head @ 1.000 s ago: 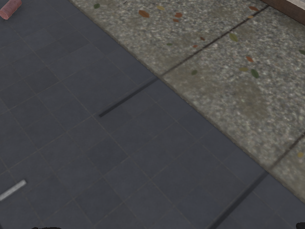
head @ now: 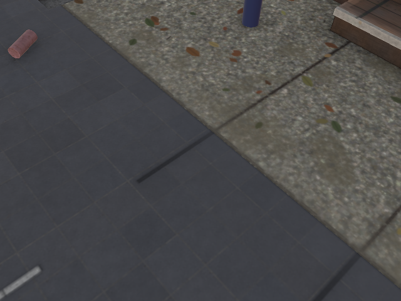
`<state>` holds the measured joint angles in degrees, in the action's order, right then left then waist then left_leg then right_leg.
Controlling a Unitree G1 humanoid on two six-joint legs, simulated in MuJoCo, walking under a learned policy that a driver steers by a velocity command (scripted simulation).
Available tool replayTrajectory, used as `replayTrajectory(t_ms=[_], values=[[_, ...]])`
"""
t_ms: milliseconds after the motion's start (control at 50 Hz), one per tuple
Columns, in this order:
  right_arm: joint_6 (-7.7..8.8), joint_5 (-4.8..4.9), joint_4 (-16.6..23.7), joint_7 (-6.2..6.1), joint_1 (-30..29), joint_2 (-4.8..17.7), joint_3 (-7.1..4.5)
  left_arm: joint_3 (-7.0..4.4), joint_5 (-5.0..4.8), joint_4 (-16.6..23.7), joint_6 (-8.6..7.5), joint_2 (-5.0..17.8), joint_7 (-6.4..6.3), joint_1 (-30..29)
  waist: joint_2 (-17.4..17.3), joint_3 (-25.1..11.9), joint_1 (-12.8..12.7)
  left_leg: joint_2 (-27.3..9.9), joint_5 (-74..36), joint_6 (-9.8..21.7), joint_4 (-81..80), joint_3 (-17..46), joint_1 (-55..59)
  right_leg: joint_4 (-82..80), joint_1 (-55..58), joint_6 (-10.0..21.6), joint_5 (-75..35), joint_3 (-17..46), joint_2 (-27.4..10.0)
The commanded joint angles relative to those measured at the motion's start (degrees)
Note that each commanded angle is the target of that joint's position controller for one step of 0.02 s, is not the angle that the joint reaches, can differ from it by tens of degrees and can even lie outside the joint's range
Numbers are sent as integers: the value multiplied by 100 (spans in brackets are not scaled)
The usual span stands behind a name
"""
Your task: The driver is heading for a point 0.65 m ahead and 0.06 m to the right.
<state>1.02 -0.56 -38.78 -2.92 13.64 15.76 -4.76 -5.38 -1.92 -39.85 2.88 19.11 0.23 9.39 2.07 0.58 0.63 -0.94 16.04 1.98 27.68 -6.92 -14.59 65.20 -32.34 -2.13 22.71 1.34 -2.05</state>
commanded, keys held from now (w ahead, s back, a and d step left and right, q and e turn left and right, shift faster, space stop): w+e+shift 0.28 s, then w+q+shift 0.72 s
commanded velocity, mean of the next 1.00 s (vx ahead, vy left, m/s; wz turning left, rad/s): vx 0.84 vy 0.00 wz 0.04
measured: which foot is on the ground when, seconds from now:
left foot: down 0.00-0.40, up 0.42-0.84, down 0.86-1.00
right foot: up 0.00-0.38, down 0.40-0.86, up 0.88-1.00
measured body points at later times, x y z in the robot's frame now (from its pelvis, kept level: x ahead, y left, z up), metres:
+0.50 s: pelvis +0.19 -0.18 -0.03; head +0.22 -0.21 +0.42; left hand +0.40 +0.03 -0.12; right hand +0.16 -0.47 -0.16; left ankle +0.10 +0.06 -0.61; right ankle +0.18 -0.27 -0.74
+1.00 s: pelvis +0.58 -0.30 -0.02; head +0.59 -0.31 +0.43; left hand +0.80 -0.08 -0.07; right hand +0.58 -0.56 -0.16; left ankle +0.61 -0.28 -0.74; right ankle +0.52 -0.49 -0.60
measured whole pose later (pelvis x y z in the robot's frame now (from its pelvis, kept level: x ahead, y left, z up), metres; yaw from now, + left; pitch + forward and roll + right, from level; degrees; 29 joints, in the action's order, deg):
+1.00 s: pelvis +0.58 -0.30 -0.02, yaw +5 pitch -2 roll +0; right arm 3.0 0.5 -46.7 2.7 27.8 14.2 -4.1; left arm -0.3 -0.8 -34.5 -9.3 10.7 0.7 4.0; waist -0.9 1.9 3.3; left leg 11.7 16.7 11.6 37.3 -0.1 -18.9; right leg 84.8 -29.0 1.9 20.8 9.8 0.0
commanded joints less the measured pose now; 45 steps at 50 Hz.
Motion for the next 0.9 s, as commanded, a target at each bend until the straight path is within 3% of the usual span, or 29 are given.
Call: replayTrajectory(t_ms=[20,80,180,280,320,340,360,380,400,420,440,460,480,500,520,540,560,600,640,700,720,760,800,820,840,860,880,900], values=[[241,25,419,-71,63,942,-222,-93,-31,616,-119,422,103,-470,-883,-149,209,-1749,2045,665,-1984,1862,1247,532,-1585,-76,-509,12,-496],[341,-7,327,-41,412,984,-255,-41,-7,779,-197,265,144,-736,-728,-19,385,-1839,1827,627,-2114,1302,1541,125,-1761,-117,-793,-39,-593],[368,-17,192,59,504,1158,-337,58,-30,940,-253,72,237,-897,-783,348,336,-2061,1448,633,-2294,519,1610,-568,-1750,-60,-962,-103,-740],[325,51,-13,188,482,1269,-399,133,-76,1011,-256,60,334,-1057,-744,724,241,-2114,1070,479,-2303,-363,1917,-1090,-1619,315,-771,-362,-856],[317,76,-166,274,597,1260,-374,205,-60,930,-290,-14,350,-994,-627,843,182,-2084,668,525,-2323,-628,1634,-1555,-904,546,-314,-465,-707],[304,95,-229,313,558,1327,-370,184,-45,857,-310,62,351,-808,-640,834,13,-2054,6,576,-2162,-758,1394,-1815,-244,681,6,-653,-477],[283,146,-288,325,425,1449,-370,81,-37,686,-343,250,338,-219,-722,618,-421,-1977,-1444,615,-1397,-936,1076,-2083,780,792,132,-983,-65],[266,183,-330,328,211,1452,-316,-139,-61,298,-394,603,308,1019,-555,-8,-1201,-1701,-3295,561,245,-1243,488,-2574,2590,982,-441,-1263,402],[350,92,-240,307,123,1148,-158,-412,-68,-161,-387,1223,216,2375,60,-545,-1839,-1431,-2532,275,2470,-1033,-1113,-2439,4664,1037,-838,-674,410],[466,72,129,299,358,157,119,-444,63,-131,-495,2020,122,2282,2219,-982,-1049,-456,1935,-47,5191,-214,-2925,-3781,5157,1355,1515,2607,-1092],[657,482,219,251,-89,538,64,-248,139,186,-699,1429,154,2077,1236,-1702,-1316,63,1890,46,6125,1755,-3258,-4898,4921,1339,2421,4152,-1829],[671,701,324,229,-432,770,-17,-110,131,72,-801,904,255,1938,421,-956,-1235,14,1020,103,6127,1749,-3881,-5138,4517,1192,1944,3626,-2040],[664,573,259,190,-277,601,37,-60,75,-89,-842,728,300,1793,387,-531,-907,-301,424,171,5895,1660,-3955,-5007,3919,1195,1657,3069,-2063],[636,383,197,176,-187,515,50,8,117,-140,-850,468,319,1374,484,-245,-595,-593,-197,203,5633,1596,-3814,-4924,3306,1051,1272,2506,-1881],[534,372,34,241,149,511,30,115,258,-112,-885,90,309,960,675,-87,-272,-810,-784,222,5504,1630,-3397,-4860,2662,820,488,1773,-1612],[410,457,-120,331,441,467,11,160,333,-136,-942,-130,276,758,724,-81,-54,-885,-1120,195,5459,1637,-3099,-4912,2373,635,-289,1227,-1446],[292,487,-230,401,562,426,-3,163,321,-193,-1006,-198,225,721,522,-80,30,-910,-1248,154,5345,1616,-3014,-5035,2355,511,-952,744,-1348],[144,433,-236,467,338,297,27,151,307,-339,-1080,-165,117,801,252,210,23,-843,-1507,110,5003,1524,-3138,-5298,2330,333,-2030,-121,-1134],[140,411,-82,502,-113,222,71,147,365,-425,-1102,-146,-8,934,159,530,-65,-564,-2019,190,4252,1203,-3146,-5608,2389,91,-2963,-841,-784],[225,375,126,588,-681,174,104,136,343,-510,-1051,4,-207,1232,-6,832,-156,-226,-2486,326,3016,533,-3119,-5841,2833,-168,-4099,-1507,-656],[262,388,180,632,-782,160,103,133,342,-509,-1002,90,-271,1244,-66,846,-119,-62,-2502,407,2514,237,-2862,-5783,2922,-310,-4790,-1687,-612],[306,390,320,712,-886,206,62,60,357,-519,-906,515,-409,1385,157,563,-5,319,-2281,543,1889,-451,-2103,-5170,3288,-385,-7302,-1814,-738],[187,462,290,739,-260,496,-76,-57,305,-452,-780,898,-574,1230,704,82,507,539,-1907,613,1809,-686,-1114,-4096,3625,-311,-9288,-1830,-997],[55,457,77,695,663,818,-224,-120,241,-319,-747,1038,-595,819,873,-228,1046,590,-1542,738,1907,-587,-133,-3152,3397,-219,-9914,-1724,-1108],[-99,391,-403,594,2370,1275,-452,-159,199,-61,-782,1105,-520,60,752,-721,1859,377,-1365,1080,1797,21,1590,-1422,2565,-66,-9741,-1440,-1104],[-167,323,-903,480,3642,1142,-424,-47,8,129,-895,636,-304,-863,-539,-603,2437,-170,-2563,1506,450,685,2732,1773,1412,-21,-4490,-1516,-79],[-45,-6,-1128,558,3085,700,-187,323,135,498,-1140,-795,-71,-1042,-2349,339,1436,329,-2656,1461,797,1432,2583,3890,-707,192,1000,-689,987],[188,-68,-593,602,1995,470,1,499,73,830,-1306,-1114,28,160,-2285,-391,209,-336,-1041,2324,541,3731,2757,4463,-1954,380,1412,569,869]])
